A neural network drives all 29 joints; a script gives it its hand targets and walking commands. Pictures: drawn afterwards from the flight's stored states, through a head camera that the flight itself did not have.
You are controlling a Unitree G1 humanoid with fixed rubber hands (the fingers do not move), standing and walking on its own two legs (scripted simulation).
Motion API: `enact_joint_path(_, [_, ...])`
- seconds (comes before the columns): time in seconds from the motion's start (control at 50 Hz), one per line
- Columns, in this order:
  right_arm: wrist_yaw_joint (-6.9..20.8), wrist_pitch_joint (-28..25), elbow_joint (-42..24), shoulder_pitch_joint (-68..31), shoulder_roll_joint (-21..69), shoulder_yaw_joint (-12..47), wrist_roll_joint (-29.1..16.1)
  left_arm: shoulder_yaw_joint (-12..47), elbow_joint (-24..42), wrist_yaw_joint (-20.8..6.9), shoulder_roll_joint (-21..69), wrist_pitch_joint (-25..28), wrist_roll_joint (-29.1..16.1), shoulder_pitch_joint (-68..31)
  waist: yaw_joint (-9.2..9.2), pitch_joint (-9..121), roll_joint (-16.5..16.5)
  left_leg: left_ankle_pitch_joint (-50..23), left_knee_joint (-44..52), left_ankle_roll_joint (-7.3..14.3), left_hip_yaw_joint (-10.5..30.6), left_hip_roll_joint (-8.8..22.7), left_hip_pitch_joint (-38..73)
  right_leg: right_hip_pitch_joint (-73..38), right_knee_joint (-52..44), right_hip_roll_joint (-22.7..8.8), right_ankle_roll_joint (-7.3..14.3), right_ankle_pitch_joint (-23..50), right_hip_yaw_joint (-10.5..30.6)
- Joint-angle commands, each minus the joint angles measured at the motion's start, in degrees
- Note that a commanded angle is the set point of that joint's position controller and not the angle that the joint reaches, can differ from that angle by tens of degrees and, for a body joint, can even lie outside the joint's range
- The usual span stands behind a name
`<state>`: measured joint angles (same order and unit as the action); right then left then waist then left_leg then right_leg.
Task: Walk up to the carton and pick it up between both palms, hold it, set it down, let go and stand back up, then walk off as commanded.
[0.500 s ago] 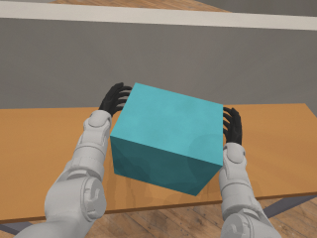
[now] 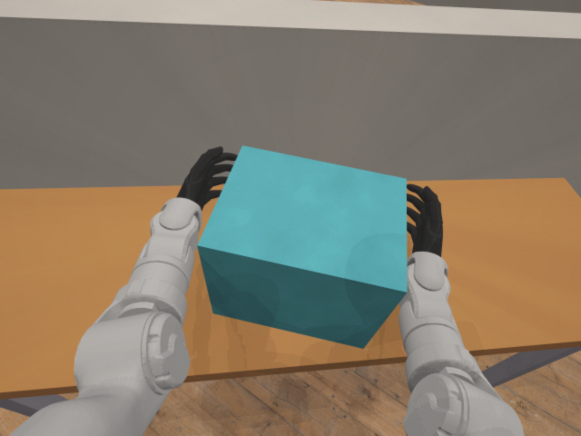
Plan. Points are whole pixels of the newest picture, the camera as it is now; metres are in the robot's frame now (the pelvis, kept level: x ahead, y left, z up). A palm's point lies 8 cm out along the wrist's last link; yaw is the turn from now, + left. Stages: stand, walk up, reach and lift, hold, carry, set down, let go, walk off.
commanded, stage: set down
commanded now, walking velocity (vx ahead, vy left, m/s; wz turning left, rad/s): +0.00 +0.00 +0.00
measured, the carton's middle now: (304, 249) +0.38 -0.03 +0.02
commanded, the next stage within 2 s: none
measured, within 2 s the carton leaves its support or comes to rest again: neither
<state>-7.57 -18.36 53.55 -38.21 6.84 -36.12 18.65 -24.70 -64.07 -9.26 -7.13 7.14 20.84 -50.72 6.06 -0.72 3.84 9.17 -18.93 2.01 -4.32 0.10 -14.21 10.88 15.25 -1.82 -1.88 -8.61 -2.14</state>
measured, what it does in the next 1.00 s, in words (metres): stands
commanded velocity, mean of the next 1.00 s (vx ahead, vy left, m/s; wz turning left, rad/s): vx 0.00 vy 0.00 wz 0.00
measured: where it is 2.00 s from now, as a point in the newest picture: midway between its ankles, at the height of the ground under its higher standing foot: outside the picture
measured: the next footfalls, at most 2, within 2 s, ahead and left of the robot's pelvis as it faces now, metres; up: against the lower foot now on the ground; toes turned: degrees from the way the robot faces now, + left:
none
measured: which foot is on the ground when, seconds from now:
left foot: down 0.00-1.00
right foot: down 0.00-1.00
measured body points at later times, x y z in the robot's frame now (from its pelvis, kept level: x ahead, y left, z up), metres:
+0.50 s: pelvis +0.00 -0.01 -0.02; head +0.06 +0.03 +0.42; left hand +0.48 +0.13 +0.04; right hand +0.39 -0.23 +0.03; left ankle +0.00 +0.10 -0.75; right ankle -0.01 -0.14 -0.75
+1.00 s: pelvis -0.03 +0.00 -0.02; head +0.02 +0.02 +0.43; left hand +0.44 +0.17 +0.04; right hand +0.34 -0.24 +0.02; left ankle +0.00 +0.10 -0.75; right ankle -0.01 -0.14 -0.75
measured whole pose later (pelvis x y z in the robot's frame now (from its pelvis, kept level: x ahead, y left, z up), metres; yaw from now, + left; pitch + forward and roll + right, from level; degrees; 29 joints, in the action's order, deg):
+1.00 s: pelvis -0.03 +0.00 -0.02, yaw -2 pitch +13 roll -2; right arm -12.1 -11.7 60.5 -37.4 -6.6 -1.6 -17.5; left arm 5.7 -78.0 -5.1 -22.2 15.5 -17.8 -49.4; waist 8.6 9.1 0.5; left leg 13.6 -34.1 1.0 -0.9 1.2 -34.0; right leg 31.1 30.0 -0.1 -1.1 -12.3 -1.3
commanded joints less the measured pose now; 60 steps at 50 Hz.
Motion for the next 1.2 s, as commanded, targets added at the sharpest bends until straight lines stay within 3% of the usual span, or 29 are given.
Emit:
enact_joint_path(0.0, [2.73,0.53,4.87,-19.16,7.14,12.16,0.46,6.36,2.36,2.39,6.84,3.85,-2.40,-26.16,0.47,19.67,-7.74,-5.54,0.70,-3.25,-0.54,0.98,9.67,1.60,0.21,2.90,0.43,4.22,-2.87])
enact_joint_path(0.04, [0.16,0.14,6.74,-18.27,-2.27,12.98,-3.87,7.02,0.36,5.22,-2.18,4.62,-6.77,-25.11,0.87,21.95,-6.50,-6.43,-0.72,-3.49,-0.15,1.30,9.07,1.98,1.30,3.40,0.38,5.89,-2.11])
enact_joint_path(0.08, [-2.04,-0.09,7.20,-22.08,-3.72,15.36,-9.44,12.80,-0.84,7.00,-3.96,5.71,-13.33,-28.67,3.11,26.84,-6.71,-5.74,-3.33,-3.55,0.63,1.20,6.24,5.38,2.82,3.80,0.36,7.26,-1.43])
enact_joint_path(0.16, [-4.24,-0.81,8.21,-27.91,-8.27,21.51,-18.36,17.97,-7.40,8.90,-10.55,8.90,-22.20,-34.56,3.20,39.85,-8.28,-12.63,-10.61,-4.34,1.80,0.43,4.01,9.50,8.23,4.27,0.97,15.58,-1.20])
enact_joint_path(0.2, [-4.77,-1.10,7.98,-29.18,-10.23,23.26,-21.70,20.36,-9.15,8.88,-12.03,10.51,-25.13,-35.70,3.29,44.99,-9.24,-16.56,-13.74,-4.82,2.38,-0.03,4.65,11.85,10.71,4.35,1.41,18.93,-1.13])
enact_joint_path(0.22, [-4.83,-1.45,7.89,-30.12,-12.09,24.43,-23.54,20.46,-10.96,8.83,-14.16,10.90,-25.95,-35.58,2.30,46.70,-10.21,-18.91,-15.09,-5.19,2.08,-0.08,4.24,11.86,12.07,4.37,1.59,21.42,-1.20])
enact_joint_path(0.24, [-5.21,-2.01,8.35,-30.35,-13.71,24.61,-24.49,21.88,-11.24,8.85,-13.83,11.04,-26.70,-35.59,2.86,48.55,-11.89,-22.67,-16.13,-6.06,2.71,-0.08,6.26,13.24,12.63,4.71,1.85,24.05,-1.72])
enact_joint_path(0.3, [-5.57,-3.04,10.34,-30.18,-16.92,26.21,-27.20,23.72,-13.32,8.31,-14.64,10.61,-27.91,-34.04,3.83,49.17,-12.16,-28.95,-18.53,-7.36,3.15,0.17,8.63,15.58,13.50,5.64,1.79,26.80,-2.51])
enact_joint_path(0.32, [-5.57,-3.26,10.18,-31.02,-17.99,26.98,-28.36,23.99,-14.62,8.11,-15.34,10.39,-28.47,-34.02,3.25,49.36,-12.01,-30.73,-19.29,-7.51,3.33,0.17,8.68,16.48,13.61,5.56,1.74,27.01,-2.55])
enact_joint_path(0.34, [-5.77,-3.32,11.38,-30.45,-18.63,27.44,-28.84,24.28,-13.79,7.88,-15.59,10.35,-28.83,-34.19,4.03,48.87,-11.91,-30.31,-19.57,-7.32,3.28,-0.03,8.41,16.29,13.47,5.47,1.77,27.43,-2.29])
enact_joint_path(0.4, [-5.57,-3.37,12.23,-29.06,-19.36,29.29,-30.67,24.40,-12.42,7.49,-16.55,10.99,-29.40,-34.10,3.65,49.83,-12.48,-31.52,-20.23,-7.39,3.19,-0.55,7.56,15.50,14.34,5.10,1.63,30.01,-1.85])
enact_joint_path(0.46, [-5.22,-3.01,12.94,-28.93,-20.41,30.30,-32.22,25.35,-11.80,7.09,-17.43,11.53,-30.49,-33.90,4.08,48.74,-13.12,-30.79,-20.13,-7.47,3.61,-0.56,7.91,17.45,13.72,4.95,1.77,27.32,-1.96])
enact_joint_path(0.52, [-4.76,-1.99,13.00,-28.28,-20.73,31.57,-33.38,26.83,-11.88,6.50,-18.41,12.65,-32.45,-33.90,4.37,47.29,-12.55,-25.55,-19.60,-6.66,4.03,-0.80,6.02,17.95,13.77,4.30,1.77,24.68,-1.55])
enact_joint_path(0.58, [-4.38,-1.22,9.33,-29.13,-20.81,32.76,-34.67,27.67,-11.75,6.20,-19.79,13.46,-34.42,-33.90,3.87,47.69,-11.75,-21.02,-18.83,-5.70,4.01,-1.18,4.63,18.33,13.84,3.98,1.56,21.66,-1.17])
enact_joint_path(0.66, [-3.92,-0.05,9.54,-29.35,-21.92,33.37,-35.87,28.77,-13.63,5.48,-20.79,13.61,-36.29,-34.15,3.68,46.02,-12.06,-18.84,-18.98,-5.29,4.70,-1.28,3.66,21.06,14.58,3.91,1.87,17.75,-1.29])
enact_joint_path(0.7, [-3.82,0.33,8.02,-28.13,-21.68,34.82,-36.48,28.72,-13.85,5.09,-21.04,13.36,-36.75,-32.25,2.83,44.66,-10.42,-16.51,-18.52,-4.68,4.82,-1.29,3.87,20.71,14.08,3.84,1.81,15.46,-1.12])
enact_joint_path(0.72, [-3.81,0.89,7.25,-28.79,-22.01,34.93,-36.96,29.62,-14.23,4.88,-21.35,13.15,-37.75,-32.71,3.33,44.23,-10.52,-15.53,-18.21,-4.33,4.56,-1.37,3.05,20.14,13.98,3.52,2.02,14.86,-0.86])
enact_joint_path(0.76, [-4.04,1.54,5.42,-27.85,-21.92,34.34,-36.78,30.44,-12.47,4.87,-21.86,13.21,-38.60,-32.14,3.62,45.17,-10.63,-13.04,-17.92,-3.95,4.98,-1.32,3.19,21.12,14.02,3.58,2.20,12.07,-0.95])
enact_joint_path(0.78, [-4.26,1.02,1.15,-25.43,-21.49,35.33,-37.21,30.14,-9.86,4.59,-21.70,12.85,-38.62,-28.24,2.78,46.36,-9.70,-15.33,-18.17,-3.94,4.63,-1.29,5.64,19.25,13.90,3.67,2.02,14.40,-0.90])
enact_joint_path(0.86, [-4.30,2.68,1.37,-24.39,-22.46,33.27,-36.24,29.37,-8.25,4.43,-22.91,12.05,-38.01,-27.62,3.10,43.10,-10.59,-12.17,-16.48,-3.99,5.02,-1.12,5.43,19.20,12.66,3.72,2.47,10.78,-0.76])
enact_joint_path(0.88, [-4.51,3.03,-0.71,-22.32,-21.61,34.54,-36.40,29.53,-8.14,4.20,-22.65,11.64,-38.75,-25.31,2.75,42.05,-9.09,-12.31,-15.87,-3.55,4.77,-1.35,5.48,17.41,12.06,3.57,2.17,11.10,-0.51])
enact_joint_path(0.96, [-4.65,4.45,-4.22,-22.32,-22.57,32.24,-35.38,29.67,-3.95,4.31,-23.38,11.08,-39.42,-25.08,3.50,39.84,-9.02,-10.08,-14.05,-3.39,5.21,-0.89,5.90,16.97,10.65,3.65,2.55,8.35,-0.55])
enact_joint_path(1.0, [-4.85,4.69,-6.46,-18.16,-22.03,32.53,-34.85,28.74,-0.07,4.29,-23.86,10.50,-38.48,-21.54,2.56,39.04,-9.87,-10.00,-13.03,-3.73,4.97,-0.83,7.48,15.39,9.96,3.64,2.63,8.46,-0.51])
enact_joint_path(1.1, [-4.75,6.51,-9.49,-14.20,-21.64,32.56,-34.68,28.26,4.20,4.12,-23.99,9.55,-38.46,-17.94,2.54,35.81,-9.79,-8.80,-10.65,-3.37,5.04,-0.58,8.48,12.59,7.94,3.34,2.90,7.53,0.19])
enact_joint_path(1.14, [-4.91,6.75,-10.58,-9.65,-20.87,33.73,-35.13,26.79,5.14,3.66,-24.16,8.62,-37.72,-13.00,0.87,32.92,-9.56,-10.31,-9.97,-3.58,4.55,-0.61,10.36,10.99,7.16,3.47,2.94,8.89,0.41])
enact_joint_path(1.18, [-4.84,7.66,-12.97,-10.89,-21.19,33.64,-35.29,26.62,6.75,3.59,-24.79,8.06,-38.02,-14.59,0.75,32.01,-8.96,-8.87,-9.06,-3.39,4.78,-0.48,9.12,9.94,6.71,3.36,2.98,7.34,0.52])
